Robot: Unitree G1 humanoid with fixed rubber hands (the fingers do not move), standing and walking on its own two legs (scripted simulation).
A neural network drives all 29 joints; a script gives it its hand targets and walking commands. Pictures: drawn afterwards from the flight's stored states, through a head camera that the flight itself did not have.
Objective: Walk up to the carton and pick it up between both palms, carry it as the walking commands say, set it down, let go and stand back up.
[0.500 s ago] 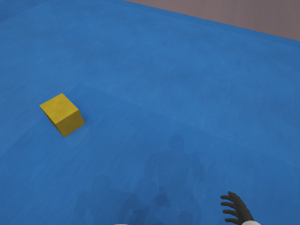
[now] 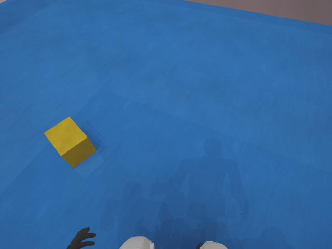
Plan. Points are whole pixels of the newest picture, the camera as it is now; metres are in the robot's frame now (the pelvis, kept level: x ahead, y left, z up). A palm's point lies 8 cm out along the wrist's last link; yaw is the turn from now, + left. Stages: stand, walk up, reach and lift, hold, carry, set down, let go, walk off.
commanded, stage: walk up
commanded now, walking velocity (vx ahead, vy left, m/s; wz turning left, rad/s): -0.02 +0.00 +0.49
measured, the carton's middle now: (71, 142) +0.79 +0.69 -0.68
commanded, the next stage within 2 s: none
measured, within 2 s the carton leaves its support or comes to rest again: neither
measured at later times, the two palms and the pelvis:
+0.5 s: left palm out of the picture +0.07 +0.33 -0.10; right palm (248, 228) +0.18 -0.18 -0.09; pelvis +0.03 +0.05 +0.01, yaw +16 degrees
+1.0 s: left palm out of the picture -0.02 +0.32 -0.12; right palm (162, 133) +0.47 +0.03 -0.11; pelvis +0.19 +0.14 -0.01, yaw +29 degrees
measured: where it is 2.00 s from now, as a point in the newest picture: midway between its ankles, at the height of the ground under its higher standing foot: (117, 193)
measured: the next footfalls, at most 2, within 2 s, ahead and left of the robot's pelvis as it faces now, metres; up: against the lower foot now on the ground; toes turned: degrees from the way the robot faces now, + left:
left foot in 0.22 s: +0.08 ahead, +0.15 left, +0.00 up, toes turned +11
right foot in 0.62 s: +0.12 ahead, -0.05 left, +0.00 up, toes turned +14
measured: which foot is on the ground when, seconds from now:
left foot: up 0.00-0.20, down 0.22-0.62, up 0.64-1.00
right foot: down 0.00-0.22, up 0.24-0.60, down 0.62-1.00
